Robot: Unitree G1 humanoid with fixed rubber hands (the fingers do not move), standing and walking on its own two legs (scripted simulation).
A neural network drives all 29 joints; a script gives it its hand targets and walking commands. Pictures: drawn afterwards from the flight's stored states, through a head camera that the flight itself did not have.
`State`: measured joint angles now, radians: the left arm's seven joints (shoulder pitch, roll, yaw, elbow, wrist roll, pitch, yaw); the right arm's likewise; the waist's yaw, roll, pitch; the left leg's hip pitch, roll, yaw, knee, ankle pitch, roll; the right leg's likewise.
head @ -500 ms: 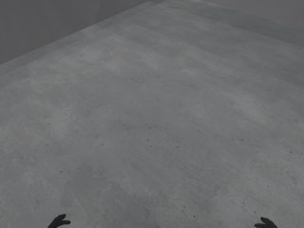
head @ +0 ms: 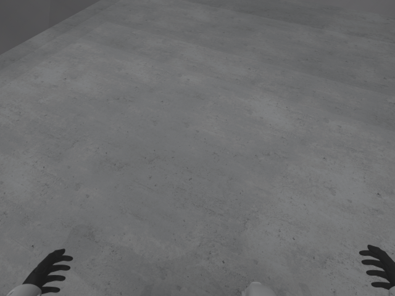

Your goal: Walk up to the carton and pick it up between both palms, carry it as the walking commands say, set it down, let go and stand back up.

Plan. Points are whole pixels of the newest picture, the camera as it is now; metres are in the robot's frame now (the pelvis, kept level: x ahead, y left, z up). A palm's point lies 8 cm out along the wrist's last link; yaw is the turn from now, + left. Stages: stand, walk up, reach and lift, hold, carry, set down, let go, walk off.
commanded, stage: walk up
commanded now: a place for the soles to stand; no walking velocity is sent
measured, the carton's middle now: out of the picture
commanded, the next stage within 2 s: none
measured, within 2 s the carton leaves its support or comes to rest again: neither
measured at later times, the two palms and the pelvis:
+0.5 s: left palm (170, 194) +0.34 +0.11 -0.06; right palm out of the picture -0.06 -0.45 -0.02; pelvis +0.04 -0.09 +0.01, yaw -30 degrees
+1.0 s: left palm (302, 174) +0.40 -0.22 -0.05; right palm out of the picture -0.22 -0.48 -0.07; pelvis +0.05 -0.25 +0.01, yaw -61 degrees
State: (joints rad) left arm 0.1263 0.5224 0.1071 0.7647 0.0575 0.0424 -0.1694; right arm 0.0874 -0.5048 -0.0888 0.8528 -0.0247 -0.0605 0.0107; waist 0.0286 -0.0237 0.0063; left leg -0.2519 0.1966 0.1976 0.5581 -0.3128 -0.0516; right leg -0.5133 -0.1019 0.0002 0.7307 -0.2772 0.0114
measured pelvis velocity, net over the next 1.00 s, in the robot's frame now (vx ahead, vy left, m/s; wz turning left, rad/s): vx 0.05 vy -0.25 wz -1.06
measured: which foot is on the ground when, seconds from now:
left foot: down 0.00-0.06, up 0.08-0.30, down 0.32-0.74, up 0.76-1.00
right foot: up 0.00-0.02, down 0.04-0.34, up 0.36-0.70, down 0.72-1.00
